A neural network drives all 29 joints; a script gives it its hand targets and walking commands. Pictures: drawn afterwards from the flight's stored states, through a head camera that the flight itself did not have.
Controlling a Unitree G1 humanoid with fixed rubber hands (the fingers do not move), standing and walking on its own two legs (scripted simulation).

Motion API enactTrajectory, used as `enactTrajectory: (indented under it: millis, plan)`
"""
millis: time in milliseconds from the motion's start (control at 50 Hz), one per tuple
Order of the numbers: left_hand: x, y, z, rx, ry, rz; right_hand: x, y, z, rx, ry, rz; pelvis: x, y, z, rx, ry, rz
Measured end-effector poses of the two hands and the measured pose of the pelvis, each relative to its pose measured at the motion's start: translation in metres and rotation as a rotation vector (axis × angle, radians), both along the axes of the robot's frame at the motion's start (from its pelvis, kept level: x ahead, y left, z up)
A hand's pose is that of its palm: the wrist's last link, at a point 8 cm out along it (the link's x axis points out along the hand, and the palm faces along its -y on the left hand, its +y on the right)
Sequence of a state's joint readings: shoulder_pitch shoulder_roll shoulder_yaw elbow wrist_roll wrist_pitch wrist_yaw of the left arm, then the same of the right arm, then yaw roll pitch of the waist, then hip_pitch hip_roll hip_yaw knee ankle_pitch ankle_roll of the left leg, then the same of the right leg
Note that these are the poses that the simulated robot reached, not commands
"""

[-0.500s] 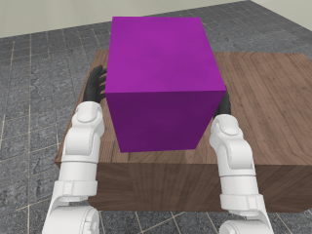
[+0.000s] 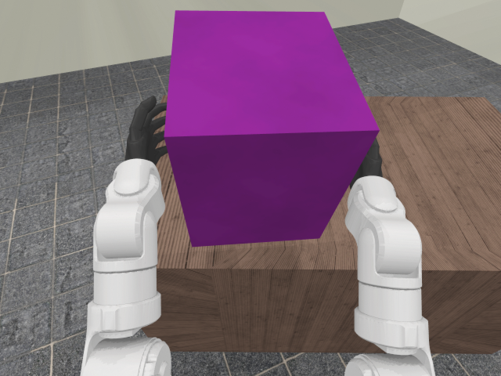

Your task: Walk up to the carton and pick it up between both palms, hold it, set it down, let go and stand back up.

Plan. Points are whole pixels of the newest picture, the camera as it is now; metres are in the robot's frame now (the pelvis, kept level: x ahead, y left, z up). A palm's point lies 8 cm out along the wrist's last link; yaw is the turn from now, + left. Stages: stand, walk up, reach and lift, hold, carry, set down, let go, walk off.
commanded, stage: hold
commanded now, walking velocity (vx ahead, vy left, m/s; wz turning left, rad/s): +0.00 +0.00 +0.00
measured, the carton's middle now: (254, 135) +0.40 +0.00 +0.20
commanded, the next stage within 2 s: set down in 0.98 s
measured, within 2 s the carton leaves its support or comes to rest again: neither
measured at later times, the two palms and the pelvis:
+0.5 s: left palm (145, 169) +0.32 +0.14 +0.21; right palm (376, 188) +0.30 -0.16 +0.19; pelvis -0.06 -0.01 +0.00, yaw -1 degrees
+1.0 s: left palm (147, 172) +0.35 +0.15 +0.18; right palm (353, 191) +0.33 -0.15 +0.15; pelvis -0.04 +0.00 +0.00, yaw -1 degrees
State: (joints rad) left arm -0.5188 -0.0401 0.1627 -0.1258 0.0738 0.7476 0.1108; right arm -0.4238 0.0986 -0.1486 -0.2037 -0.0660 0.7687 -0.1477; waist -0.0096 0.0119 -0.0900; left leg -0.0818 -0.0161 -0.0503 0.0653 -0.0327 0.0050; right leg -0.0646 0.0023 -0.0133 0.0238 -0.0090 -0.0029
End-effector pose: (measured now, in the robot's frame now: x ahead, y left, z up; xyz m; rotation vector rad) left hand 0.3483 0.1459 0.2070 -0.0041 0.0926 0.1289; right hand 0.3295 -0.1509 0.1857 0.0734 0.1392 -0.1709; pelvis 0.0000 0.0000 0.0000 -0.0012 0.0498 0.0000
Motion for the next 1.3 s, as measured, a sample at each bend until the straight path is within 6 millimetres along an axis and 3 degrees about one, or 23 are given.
enactTrajectory:
  millis: [300, 560, 780, 1060, 1300]
  plan:
    - [-0.022, -0.012, 0.012, 0.009, 0.050, -0.008, -0.023, -0.011, 0.005, -0.026, 0.068, 0.008, -0.044, -0.004, -0.002, 0.001, -0.016, -0.018]
    - [-0.028, -0.007, 0.003, 0.009, 0.089, -0.007, -0.026, -0.008, -0.001, -0.030, 0.106, 0.026, -0.059, -0.008, -0.003, 0.001, -0.022, -0.023]
    - [-0.017, 0.002, -0.014, 0.012, 0.117, 0.003, -0.013, 0.002, -0.016, -0.035, 0.133, 0.032, -0.055, -0.008, -0.004, -0.001, -0.013, -0.018]
    - [0.012, 0.002, -0.038, 0.038, 0.121, 0.006, 0.005, 0.006, -0.039, -0.017, 0.133, -0.013, -0.033, 0.000, -0.002, 0.001, 0.027, -0.020]
    - [0.024, 0.003, -0.085, 0.044, 0.205, -0.007, 0.018, 0.006, -0.092, -0.045, 0.218, 0.014, -0.013, 0.006, 0.000, 0.003, 0.037, -0.029]
